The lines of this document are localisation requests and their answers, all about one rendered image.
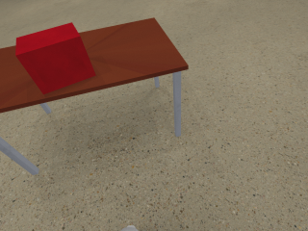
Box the table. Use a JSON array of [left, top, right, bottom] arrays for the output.
[[0, 17, 189, 175]]

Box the carton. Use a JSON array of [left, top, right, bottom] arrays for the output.
[[15, 22, 96, 94]]

